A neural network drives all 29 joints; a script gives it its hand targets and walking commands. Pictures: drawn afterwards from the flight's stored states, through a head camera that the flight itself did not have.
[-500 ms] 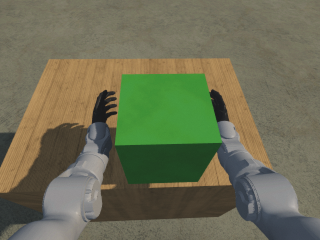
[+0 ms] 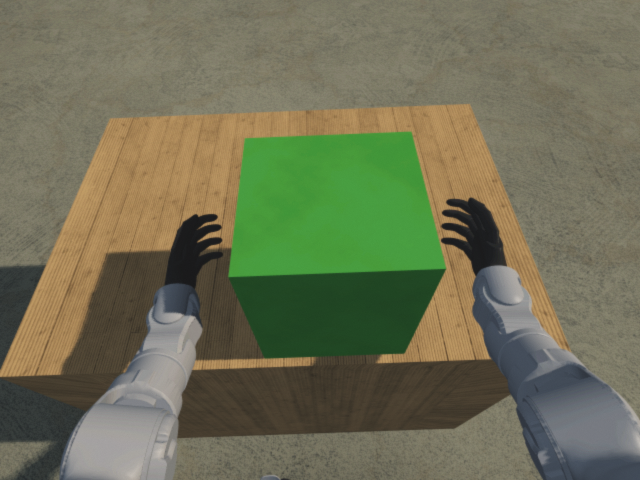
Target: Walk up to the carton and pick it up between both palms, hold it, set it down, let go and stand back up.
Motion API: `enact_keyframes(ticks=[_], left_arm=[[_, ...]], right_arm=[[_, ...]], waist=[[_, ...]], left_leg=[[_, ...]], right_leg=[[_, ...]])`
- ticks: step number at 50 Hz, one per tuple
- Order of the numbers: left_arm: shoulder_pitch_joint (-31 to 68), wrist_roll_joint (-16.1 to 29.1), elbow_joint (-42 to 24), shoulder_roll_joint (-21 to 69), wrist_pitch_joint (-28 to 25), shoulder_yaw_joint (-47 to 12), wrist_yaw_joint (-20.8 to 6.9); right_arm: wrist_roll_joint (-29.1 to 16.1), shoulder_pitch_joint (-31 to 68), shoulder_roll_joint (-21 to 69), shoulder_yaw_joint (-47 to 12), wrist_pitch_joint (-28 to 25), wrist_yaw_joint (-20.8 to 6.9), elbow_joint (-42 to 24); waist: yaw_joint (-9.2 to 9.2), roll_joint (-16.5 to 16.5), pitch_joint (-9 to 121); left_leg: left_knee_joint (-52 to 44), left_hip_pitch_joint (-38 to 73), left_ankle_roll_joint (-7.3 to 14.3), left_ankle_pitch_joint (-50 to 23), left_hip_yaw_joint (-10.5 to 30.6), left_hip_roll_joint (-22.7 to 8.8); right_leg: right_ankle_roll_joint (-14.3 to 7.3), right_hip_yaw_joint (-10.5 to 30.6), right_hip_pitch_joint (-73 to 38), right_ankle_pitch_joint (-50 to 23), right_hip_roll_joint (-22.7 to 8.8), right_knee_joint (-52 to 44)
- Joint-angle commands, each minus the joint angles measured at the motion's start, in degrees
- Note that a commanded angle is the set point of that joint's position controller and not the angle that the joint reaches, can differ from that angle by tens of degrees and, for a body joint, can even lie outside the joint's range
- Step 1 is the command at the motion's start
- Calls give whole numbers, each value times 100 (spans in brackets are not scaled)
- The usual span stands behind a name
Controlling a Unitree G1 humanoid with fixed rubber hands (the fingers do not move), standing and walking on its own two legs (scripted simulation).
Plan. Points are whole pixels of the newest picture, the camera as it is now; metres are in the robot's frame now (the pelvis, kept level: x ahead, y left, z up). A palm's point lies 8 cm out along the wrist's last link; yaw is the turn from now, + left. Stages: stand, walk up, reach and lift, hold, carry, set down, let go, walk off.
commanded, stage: set down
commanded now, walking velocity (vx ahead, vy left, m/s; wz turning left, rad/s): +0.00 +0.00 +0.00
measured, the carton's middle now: (331, 255) +0.40 +0.01 +0.02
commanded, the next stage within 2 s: none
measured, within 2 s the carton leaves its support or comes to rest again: neither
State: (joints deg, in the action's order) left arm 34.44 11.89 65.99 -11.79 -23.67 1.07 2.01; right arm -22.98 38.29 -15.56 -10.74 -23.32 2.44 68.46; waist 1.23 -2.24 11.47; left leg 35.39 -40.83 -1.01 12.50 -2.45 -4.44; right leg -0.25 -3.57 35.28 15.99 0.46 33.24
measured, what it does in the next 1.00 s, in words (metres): stands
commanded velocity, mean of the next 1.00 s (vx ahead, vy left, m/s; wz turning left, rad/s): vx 0.00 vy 0.00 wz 0.00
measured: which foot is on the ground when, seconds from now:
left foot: down 0.00-1.00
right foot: down 0.00-1.00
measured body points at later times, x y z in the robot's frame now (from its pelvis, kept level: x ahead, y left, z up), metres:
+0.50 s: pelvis -0.01 -0.01 +0.01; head +0.00 +0.00 +0.46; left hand +0.31 +0.21 +0.02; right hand +0.33 -0.19 +0.02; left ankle +0.03 +0.13 -0.72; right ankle -0.01 -0.12 -0.72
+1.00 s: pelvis +0.00 -0.01 +0.02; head -0.02 +0.00 +0.47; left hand +0.23 +0.21 +0.02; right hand +0.24 -0.20 +0.02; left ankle +0.03 +0.13 -0.72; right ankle -0.01 -0.12 -0.72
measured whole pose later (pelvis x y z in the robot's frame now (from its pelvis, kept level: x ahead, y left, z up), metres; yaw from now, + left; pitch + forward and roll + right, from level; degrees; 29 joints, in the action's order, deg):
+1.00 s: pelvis +0.00 -0.01 +0.02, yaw +0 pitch -3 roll +0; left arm -8.5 8.0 24.6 -11.1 -12.4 -0.9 3.0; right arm -12.0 -7.4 -9.0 -4.3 -17.9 1.8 29.0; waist 1.3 1.7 1.2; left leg 22.1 -9.3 -1.5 9.6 -4.0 -3.1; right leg -0.9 -2.4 5.7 14.6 -0.3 23.3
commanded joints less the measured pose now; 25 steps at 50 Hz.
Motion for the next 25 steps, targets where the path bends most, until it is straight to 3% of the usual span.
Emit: enact_keyframes(ticks=[1, 5, 6, 8, 10, 12, 14, 16, 17, 20, 22, 25], left_arm=[[2211, 24, -1025, -775, -238, 110, -34], [1641, 31, -1202, -779, -252, 98, 5], [2007, 62, -1017, -817, -246, 77, -4], [1517, 39, -1059, -759, -225, 81, -15], [1724, 28, -972, -823, -235, 128, -18], [813, -97, -1314, -643, -232, 125, -23], [1079, -142, -1151, -622, -134, 96, -24], [584, -220, -1415, -525, -99, 102, -33], [1142, -187, -1347, -590, -73, 98, -9], [170, -247, -1841, -464, -49, 59, 9], [490, -250, -1977, -483, 17, 38, 45], [-101, -227, -2499, -418, 62, -51, 102]], right_arm=[[170, 2150, -640, 393, -182, -3, -1151], [335, 1517, -490, 479, -130, 20, -1468], [400, 1840, -483, 572, -69, 36, -1429], [386, 1386, -384, 511, -56, 48, -1525], [448, 1526, -340, 600, -17, 68, -1457], [364, 687, -205, 460, -122, 71, -1570], [442, 918, -285, 592, -80, 61, -1351], [448, 467, -195, 575, -118, 53, -1468], [517, 1007, -273, 719, -54, 44, -1434], [537, 31, -68, 615, -110, 46, -1787], [624, 359, -149, 771, -54, 13, -1805], [694, -282, -51, 810, -35, 2, -2099]], waist=[[-153, 183, 3147], [-138, 296, 2851], [-148, 290, 2710], [-74, 350, 2532], [-66, 351, 2414], [10, 240, 2286], [-99, 200, 1945], [-59, 233, 1674], [-105, 200, 1562], [-66, 266, 1406], [-92, 136, 1198], [-113, 151, 1075]], left_leg=[[87, 2492, -208, -2249, 17, 476], [-96, 2560, -122, -1887, 5, 512], [-126, 2352, -97, -1595, 7, 529], [-214, 2491, -88, -1645, -6, 541], [-284, 2382, -76, -1423, -25, 561], [-322, 2811, -148, -1905, 17, 556], [-397, 2823, -155, -1695, 44, 548], [-491, 3041, -140, -1781, 53, 521], [-542, 2870, -118, -1414, 52, 527], [-626, 3269, -125, -1698, 73, 522], [-742, 3201, -147, -1456, 74, 520], [-821, 3430, -135, -1386, 96, 479]], right_leg=[[120, 141, -858, -1777, 220, -402], [106, 206, -1143, -1636, 174, -468], [110, 218, -1035, -1347, 152, -473], [107, 252, -1256, -1440, 135, -528], [93, 257, -1299, -1223, 117, -540], [57, 278, -1571, -1634, 139, -619], [39, 252, -1388, -1288, 143, -729], [35, 275, -1556, -1330, 144, -836], [37, 260, -1385, -913, 135, -861], [10, 297, -1759, -1184, 131, -985], [-33, 269, -1620, -829, 126, -1032], [-59, 286, -1768, -774, 124, -1111]])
